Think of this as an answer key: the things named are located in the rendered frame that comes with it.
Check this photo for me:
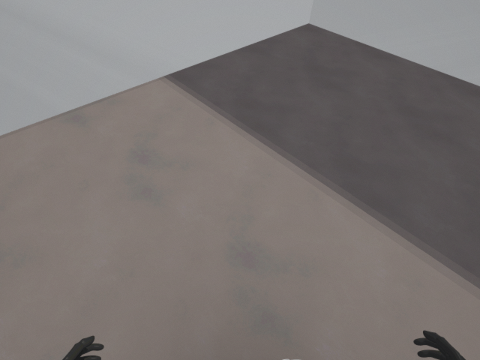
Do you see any robot left hand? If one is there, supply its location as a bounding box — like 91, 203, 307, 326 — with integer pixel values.
62, 336, 104, 360

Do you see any robot right hand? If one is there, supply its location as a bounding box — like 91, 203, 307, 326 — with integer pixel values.
413, 331, 466, 360

